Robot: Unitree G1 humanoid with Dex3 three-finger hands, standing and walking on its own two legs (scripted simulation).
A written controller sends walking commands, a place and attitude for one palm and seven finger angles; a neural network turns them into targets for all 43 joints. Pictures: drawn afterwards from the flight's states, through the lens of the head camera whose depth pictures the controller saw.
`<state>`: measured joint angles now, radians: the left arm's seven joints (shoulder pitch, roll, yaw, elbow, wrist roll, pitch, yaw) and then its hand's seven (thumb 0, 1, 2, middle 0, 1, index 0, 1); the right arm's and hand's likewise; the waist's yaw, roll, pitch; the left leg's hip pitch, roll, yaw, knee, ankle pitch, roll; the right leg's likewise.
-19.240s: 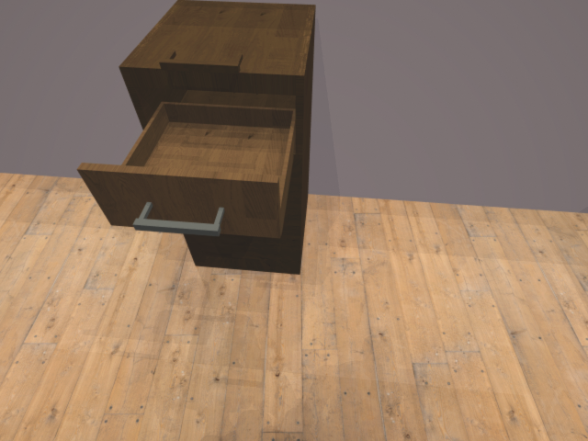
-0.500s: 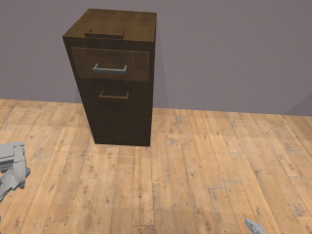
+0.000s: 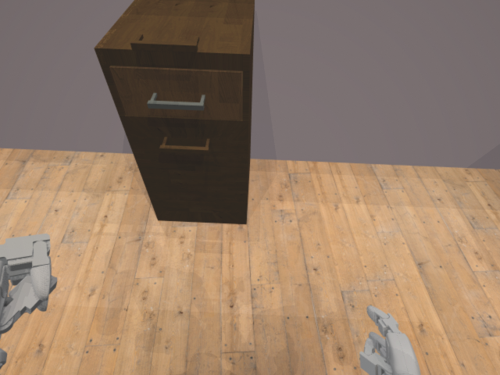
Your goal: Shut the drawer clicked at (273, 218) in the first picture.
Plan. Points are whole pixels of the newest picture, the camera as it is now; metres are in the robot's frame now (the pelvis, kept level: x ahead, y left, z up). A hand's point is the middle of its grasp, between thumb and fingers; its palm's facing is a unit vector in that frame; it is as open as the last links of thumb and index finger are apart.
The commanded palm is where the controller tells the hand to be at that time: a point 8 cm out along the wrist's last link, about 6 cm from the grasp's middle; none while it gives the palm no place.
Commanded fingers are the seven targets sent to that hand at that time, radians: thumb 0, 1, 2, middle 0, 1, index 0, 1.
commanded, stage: stop stepping back and stand still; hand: left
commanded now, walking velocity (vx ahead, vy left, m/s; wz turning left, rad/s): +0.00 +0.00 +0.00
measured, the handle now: (177, 101) +0.86 +0.28 -0.06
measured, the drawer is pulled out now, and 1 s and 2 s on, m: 0.00 0.00 0.00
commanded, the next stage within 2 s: let the arm hang, fingers relaxed in 0.24 s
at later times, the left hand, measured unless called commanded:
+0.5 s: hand (93, 364) +0.15 +0.26 -0.07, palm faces +0.10 -0.91 -0.41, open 3.1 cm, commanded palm none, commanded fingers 0.00 0.90 0.90 -1.04 -1.21 -1.04 -1.21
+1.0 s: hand out of the picture -0.09 +0.20 -0.17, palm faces +0.06 -0.97 -0.24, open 6.1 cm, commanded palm none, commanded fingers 0.00 0.90 0.90 -0.20 -0.30 -0.20 -0.30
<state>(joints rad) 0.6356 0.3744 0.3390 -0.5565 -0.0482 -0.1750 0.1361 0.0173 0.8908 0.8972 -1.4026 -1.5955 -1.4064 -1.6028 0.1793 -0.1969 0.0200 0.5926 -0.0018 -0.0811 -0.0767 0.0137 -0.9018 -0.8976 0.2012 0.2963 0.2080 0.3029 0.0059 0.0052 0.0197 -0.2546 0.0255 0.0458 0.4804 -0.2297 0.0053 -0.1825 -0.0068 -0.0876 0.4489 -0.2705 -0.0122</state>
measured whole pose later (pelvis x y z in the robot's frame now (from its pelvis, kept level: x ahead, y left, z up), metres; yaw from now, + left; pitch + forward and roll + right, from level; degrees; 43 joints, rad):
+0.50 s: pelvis -0.02 +0.01 -0.01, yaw +1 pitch +0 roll -1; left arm 0.29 0.31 0.09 0.40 0.03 0.01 0.01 0.01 0.90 0.90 -1.32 -1.52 -1.32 -1.52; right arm 0.15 -0.29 -0.01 0.81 -0.02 -0.02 0.01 0.01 -0.90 -0.90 0.20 0.30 0.21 0.30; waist 0.00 0.07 -0.03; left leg -0.34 0.00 0.03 0.58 -0.24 0.03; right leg -0.27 -0.04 -0.10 0.57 -0.30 0.00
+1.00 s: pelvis -0.03 +0.01 +0.00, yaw +1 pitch -2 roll +0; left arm 0.36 0.18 0.01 1.15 0.01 0.02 0.02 0.01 0.91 0.90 -0.41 -0.54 -0.41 -0.55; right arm 0.33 -0.14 -0.01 1.13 -0.02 0.03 -0.02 0.01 -0.91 -0.90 0.20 0.30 0.20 0.30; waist 0.00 0.03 0.06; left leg -0.25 0.00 0.03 0.44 -0.16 0.02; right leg -0.18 -0.03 -0.10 0.44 -0.23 -0.01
